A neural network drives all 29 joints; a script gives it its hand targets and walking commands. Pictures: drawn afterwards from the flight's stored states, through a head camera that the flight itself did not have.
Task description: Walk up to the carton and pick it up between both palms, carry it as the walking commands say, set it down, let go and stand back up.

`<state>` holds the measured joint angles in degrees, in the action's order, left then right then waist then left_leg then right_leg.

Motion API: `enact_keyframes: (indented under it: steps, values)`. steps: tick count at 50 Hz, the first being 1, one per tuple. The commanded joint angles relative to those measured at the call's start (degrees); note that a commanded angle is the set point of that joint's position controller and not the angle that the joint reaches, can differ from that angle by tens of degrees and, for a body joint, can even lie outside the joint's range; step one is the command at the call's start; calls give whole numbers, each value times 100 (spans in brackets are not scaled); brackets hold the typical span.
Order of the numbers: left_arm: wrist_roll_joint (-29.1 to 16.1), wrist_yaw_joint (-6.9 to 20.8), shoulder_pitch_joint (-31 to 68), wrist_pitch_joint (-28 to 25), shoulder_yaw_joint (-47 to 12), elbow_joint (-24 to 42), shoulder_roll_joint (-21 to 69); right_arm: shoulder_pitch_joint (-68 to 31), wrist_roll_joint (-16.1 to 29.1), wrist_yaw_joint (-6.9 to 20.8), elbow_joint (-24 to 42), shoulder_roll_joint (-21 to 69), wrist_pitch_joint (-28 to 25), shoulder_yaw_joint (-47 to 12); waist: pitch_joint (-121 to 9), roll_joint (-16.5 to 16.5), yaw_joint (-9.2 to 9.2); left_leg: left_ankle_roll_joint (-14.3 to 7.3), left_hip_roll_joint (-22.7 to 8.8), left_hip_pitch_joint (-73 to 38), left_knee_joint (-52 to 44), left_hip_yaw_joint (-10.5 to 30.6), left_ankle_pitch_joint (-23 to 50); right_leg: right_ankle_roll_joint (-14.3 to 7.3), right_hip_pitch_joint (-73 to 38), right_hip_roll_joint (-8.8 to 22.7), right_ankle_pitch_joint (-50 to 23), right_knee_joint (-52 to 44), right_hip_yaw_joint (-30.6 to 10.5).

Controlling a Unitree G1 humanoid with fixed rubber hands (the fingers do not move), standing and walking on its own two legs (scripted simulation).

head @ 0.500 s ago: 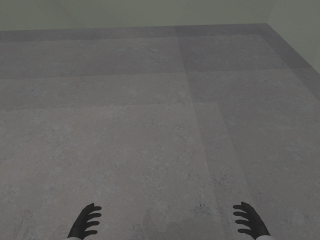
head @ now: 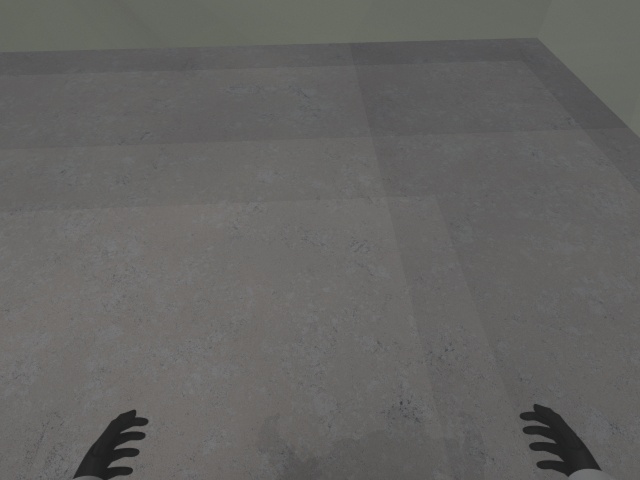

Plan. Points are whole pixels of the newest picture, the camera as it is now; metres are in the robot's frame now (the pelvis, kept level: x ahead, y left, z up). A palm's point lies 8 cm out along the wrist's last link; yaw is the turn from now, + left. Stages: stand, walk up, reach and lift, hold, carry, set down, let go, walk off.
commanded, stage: stand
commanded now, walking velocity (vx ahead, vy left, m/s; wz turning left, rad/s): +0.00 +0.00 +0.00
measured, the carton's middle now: out of the picture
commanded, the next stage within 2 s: walk up in 1.38 s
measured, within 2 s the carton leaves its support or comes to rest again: neither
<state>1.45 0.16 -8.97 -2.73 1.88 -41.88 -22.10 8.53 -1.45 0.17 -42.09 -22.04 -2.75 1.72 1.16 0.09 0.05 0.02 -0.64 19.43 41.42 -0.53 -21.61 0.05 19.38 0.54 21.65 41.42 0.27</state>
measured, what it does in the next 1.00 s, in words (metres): stands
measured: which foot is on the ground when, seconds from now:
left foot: down 0.00-1.00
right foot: down 0.00-1.00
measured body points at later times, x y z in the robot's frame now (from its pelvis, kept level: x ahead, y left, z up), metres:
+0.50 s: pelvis +0.00 +0.00 +0.02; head +0.01 +0.00 +0.47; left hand +0.14 +0.31 -0.08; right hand +0.14 -0.31 -0.08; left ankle +0.00 +0.12 -0.72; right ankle +0.00 -0.12 -0.72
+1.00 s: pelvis +0.00 +0.00 +0.03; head +0.00 +0.00 +0.48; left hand +0.11 +0.32 -0.08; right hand +0.11 -0.31 -0.08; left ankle +0.00 +0.12 -0.72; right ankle +0.00 -0.12 -0.72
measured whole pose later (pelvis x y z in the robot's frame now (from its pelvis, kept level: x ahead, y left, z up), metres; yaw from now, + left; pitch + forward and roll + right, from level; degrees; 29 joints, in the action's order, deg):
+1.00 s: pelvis +0.00 +0.00 +0.03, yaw +0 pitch -2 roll +0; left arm 0.7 0.2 -5.0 -1.5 0.1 -59.4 -22.6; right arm 5.1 -0.7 0.1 -59.4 -22.5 -1.6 0.1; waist 2.2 0.1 0.1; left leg 0.3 -0.6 8.2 21.5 -0.6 -11.1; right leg 0.4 8.1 0.6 11.2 21.5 0.4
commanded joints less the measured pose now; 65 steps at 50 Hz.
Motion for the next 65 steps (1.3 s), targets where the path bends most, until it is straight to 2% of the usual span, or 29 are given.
enact_keyframes:
  steps: [1,27,37,65]
  values:
    - [-19,-24,250,-75,222,269,-949,-248,16,-25,272,-952,-75,218,-404,-18,-3,-391,-428,-168,-799,544,1041,-399,-179,422,-1098,-777,-535]
    - [-77,-4,570,9,34,-912,-985,-523,67,-10,-886,-975,9,48,-287,-5,-6,-248,-549,-910,-1917,532,1529,-242,-904,565,-1541,-1905,-536]
    - [-76,-10,650,38,6,-1280,-1005,-593,73,-17,-1261,-996,29,27,-231,-13,1,-198,-600,-1056,-2238,539,1485,-201,-1061,611,-1504,-2219,-533]
    - [-83,-30,633,91,-6,-1595,-1048,-593,80,-36,-1580,-1042,84,18,-213,-14,7,-160,-655,-1210,-2448,537,1610,-156,-1189,666,-1630,-2446,-525]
